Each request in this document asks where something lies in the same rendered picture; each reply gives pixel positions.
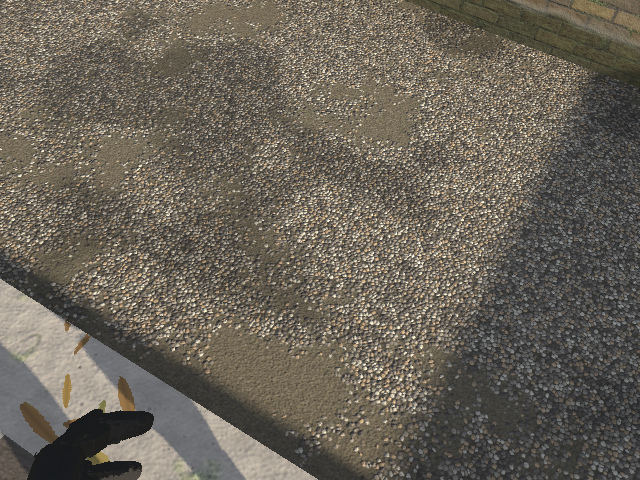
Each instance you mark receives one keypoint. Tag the left robot hand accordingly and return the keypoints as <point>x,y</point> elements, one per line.
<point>64,459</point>

